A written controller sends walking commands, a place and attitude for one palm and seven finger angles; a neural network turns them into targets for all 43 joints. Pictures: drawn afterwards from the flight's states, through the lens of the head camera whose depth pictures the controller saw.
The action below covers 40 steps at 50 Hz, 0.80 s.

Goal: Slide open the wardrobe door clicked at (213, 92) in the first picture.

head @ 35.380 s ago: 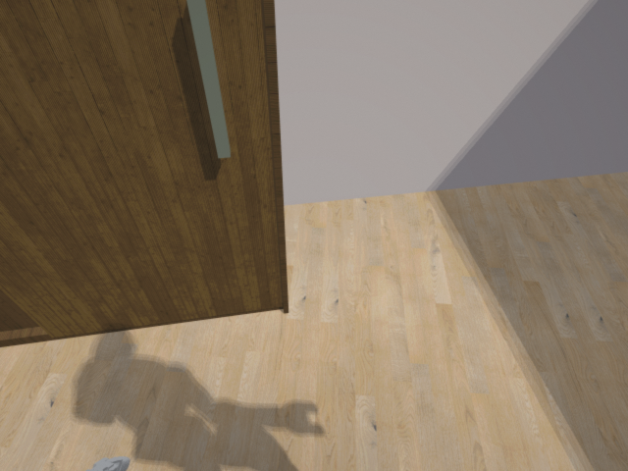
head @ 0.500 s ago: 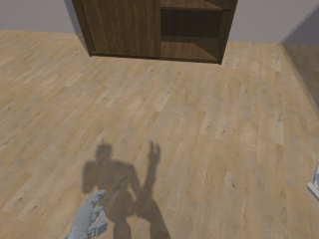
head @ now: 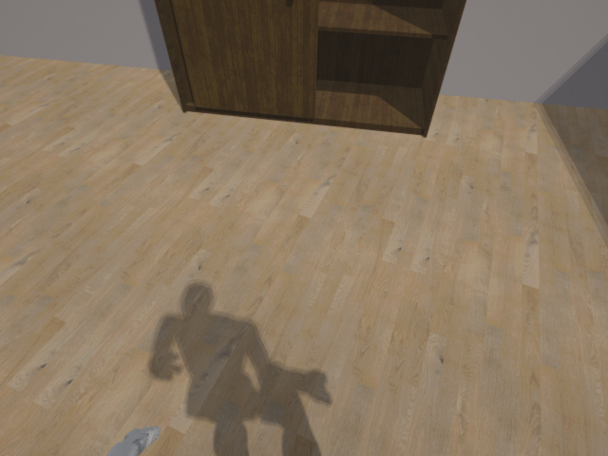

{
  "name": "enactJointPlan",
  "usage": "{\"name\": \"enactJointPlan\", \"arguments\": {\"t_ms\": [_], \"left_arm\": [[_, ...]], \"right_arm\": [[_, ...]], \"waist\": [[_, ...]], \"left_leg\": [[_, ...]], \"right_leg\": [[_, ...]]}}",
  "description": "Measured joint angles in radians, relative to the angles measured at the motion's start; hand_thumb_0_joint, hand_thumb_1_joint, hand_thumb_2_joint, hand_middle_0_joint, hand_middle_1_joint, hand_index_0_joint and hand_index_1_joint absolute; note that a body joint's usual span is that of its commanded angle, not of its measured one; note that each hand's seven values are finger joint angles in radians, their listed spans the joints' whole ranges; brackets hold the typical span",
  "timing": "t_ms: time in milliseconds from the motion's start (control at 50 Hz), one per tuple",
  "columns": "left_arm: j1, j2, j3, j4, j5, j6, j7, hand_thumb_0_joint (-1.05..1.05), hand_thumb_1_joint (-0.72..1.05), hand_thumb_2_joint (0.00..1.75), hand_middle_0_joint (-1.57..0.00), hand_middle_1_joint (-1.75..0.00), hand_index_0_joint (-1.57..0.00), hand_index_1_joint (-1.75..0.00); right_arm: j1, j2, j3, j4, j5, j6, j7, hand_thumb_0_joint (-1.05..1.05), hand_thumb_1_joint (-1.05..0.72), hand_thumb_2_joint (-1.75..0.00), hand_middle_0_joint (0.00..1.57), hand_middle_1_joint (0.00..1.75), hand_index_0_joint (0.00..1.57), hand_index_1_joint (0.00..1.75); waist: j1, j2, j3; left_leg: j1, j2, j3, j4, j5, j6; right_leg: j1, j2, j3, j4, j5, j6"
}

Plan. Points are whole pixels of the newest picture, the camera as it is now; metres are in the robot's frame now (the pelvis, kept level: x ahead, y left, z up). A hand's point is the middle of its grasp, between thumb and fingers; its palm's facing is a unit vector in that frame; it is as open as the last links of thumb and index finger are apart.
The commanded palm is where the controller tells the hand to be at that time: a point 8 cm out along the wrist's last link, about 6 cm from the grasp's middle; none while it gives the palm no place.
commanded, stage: let the arm hang, fingers relaxed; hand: right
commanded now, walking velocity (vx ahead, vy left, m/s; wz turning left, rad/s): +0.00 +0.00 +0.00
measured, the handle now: out of the picture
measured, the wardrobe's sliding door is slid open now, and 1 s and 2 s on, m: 0.67 0.67 0.67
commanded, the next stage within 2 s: look to check the result in 0.84 s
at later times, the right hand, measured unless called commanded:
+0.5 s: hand out of the picture -0.08 -0.16 -0.17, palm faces +0.04 +0.98 -0.17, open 7.4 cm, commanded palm none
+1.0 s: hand out of the picture -0.05 -0.18 -0.18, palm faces +0.03 +0.98 -0.18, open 7.4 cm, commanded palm none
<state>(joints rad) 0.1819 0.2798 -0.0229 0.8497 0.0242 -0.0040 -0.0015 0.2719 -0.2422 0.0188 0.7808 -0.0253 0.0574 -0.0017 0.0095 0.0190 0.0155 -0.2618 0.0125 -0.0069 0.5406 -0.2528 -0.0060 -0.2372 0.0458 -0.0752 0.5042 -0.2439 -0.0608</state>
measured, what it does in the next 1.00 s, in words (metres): stands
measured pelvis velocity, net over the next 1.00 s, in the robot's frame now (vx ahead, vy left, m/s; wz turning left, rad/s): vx -0.03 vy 0.00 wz -0.01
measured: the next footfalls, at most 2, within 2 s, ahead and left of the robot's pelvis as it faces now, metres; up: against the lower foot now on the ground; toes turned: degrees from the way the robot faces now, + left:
none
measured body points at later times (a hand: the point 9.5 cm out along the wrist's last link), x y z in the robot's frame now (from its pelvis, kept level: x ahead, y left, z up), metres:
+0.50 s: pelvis -0.03 +0.01 +0.00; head -0.03 +0.01 +0.45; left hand -0.07 +0.21 -0.16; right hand -0.08 -0.21 -0.16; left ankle +0.02 +0.12 -0.73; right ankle +0.02 -0.08 -0.73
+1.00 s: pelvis -0.03 +0.00 +0.00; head -0.02 -0.02 +0.45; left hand -0.02 +0.24 -0.14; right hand -0.05 -0.24 -0.16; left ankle +0.02 +0.12 -0.73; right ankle +0.02 -0.08 -0.73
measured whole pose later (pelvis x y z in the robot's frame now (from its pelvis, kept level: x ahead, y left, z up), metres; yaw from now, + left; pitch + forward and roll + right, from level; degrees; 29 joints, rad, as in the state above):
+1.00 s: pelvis -0.03 +0.00 +0.00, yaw -1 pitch -1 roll +0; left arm 0.29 0.18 0.01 1.08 0.02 0.00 0.02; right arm 0.31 -0.19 -0.01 1.11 -0.03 -0.01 -0.01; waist -0.01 0.02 0.04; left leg -0.26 -0.01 -0.02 0.44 -0.16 0.00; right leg -0.26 0.04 -0.06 0.45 -0.17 -0.07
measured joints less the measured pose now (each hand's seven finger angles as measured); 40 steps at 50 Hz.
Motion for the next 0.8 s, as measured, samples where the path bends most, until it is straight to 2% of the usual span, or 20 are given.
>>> {"name": "enactJointPlan", "arguments": {"t_ms": [40, 100, 220, 480, 640, 800], "left_arm": [[0.032, -0.014, -0.005, 0.046, -0.002, 0.010, 0.003, 0.01, 0.91, 0.90, -0.20, -0.30, -0.20, -0.30], [0.085, -0.042, -0.007, 0.117, -0.004, 0.021, 0.009, 0.01, 0.91, 0.90, -0.20, -0.30, -0.20, -0.30], [0.165, -0.090, 0.002, 0.215, -0.008, 0.031, 0.021, 0.01, 0.91, 0.90, -0.20, -0.30, -0.20, -0.30], [0.185, -0.172, 0.014, 0.247, -0.003, 0.021, 0.023, 0.01, 0.91, 0.90, -0.20, -0.30, -0.20, -0.30], [0.161, -0.182, 0.022, 0.235, 0.001, 0.010, 0.023, 0.01, 0.91, 0.90, -0.20, -0.30, -0.20, -0.30], [0.143, -0.156, 0.031, 0.227, -0.001, 0.004, 0.025, 0.01, 0.91, 0.90, -0.20, -0.30, -0.20, -0.30]], "right_arm": [[0.023, 0.035, 0.018, 0.095, 0.002, 0.000, 0.001, 0.01, -0.91, -0.89, 0.20, 0.30, 0.20, 0.30], [0.057, 0.044, 0.008, 0.198, 0.004, -0.008, -0.006, 0.01, -0.95, -0.89, 0.21, 0.30, 0.20, 0.30], [0.120, 0.059, 0.000, 0.318, 0.007, -0.029, -0.005, 0.01, -0.94, -0.89, 0.21, 0.30, 0.20, 0.30], [0.108, 0.101, -0.021, 0.353, 0.002, -0.049, -0.024, 0.00, -0.91, -0.90, 0.20, 0.30, 0.20, 0.30], [0.049, 0.126, -0.024, 0.311, -0.004, -0.059, -0.024, 0.00, -0.91, -0.90, 0.20, 0.30, 0.20, 0.30], [0.043, 0.104, -0.029, 0.307, -0.007, -0.064, -0.020, 0.01, -0.92, -0.90, 0.20, 0.30, 0.20, 0.30]], "waist": [[-0.002, 0.021, 0.017], [-0.014, 0.041, 0.038], [-0.031, 0.025, 0.062], [-0.018, -0.026, 0.025], [-0.014, -0.013, -0.006], [-0.016, 0.004, 0.002]], "left_leg": [[0.017, -0.007, 0.002, -0.030, 0.021, 0.005], [0.034, -0.017, 0.013, -0.073, 0.050, 0.013], [0.042, -0.026, 0.023, -0.115, 0.085, 0.018], [-0.009, -0.029, 0.006, -0.070, 0.066, 0.019], [-0.029, -0.031, -0.002, -0.052, 0.041, 0.016], [-0.023, -0.026, -0.007, -0.065, 0.074, 0.013]], "right_leg": [[0.014, -0.006, 0.002, -0.024, 0.017, 0.004], [0.020, -0.016, 0.012, -0.047, 0.039, 0.010], [0.012, -0.025, 0.023, -0.058, 0.061, 0.012], [-0.030, -0.024, 0.012, -0.032, 0.068, 0.006], [-0.047, -0.021, 0.012, -0.022, 0.067, 0.002], [-0.045, -0.012, 0.015, -0.027, 0.071, -0.002]]}}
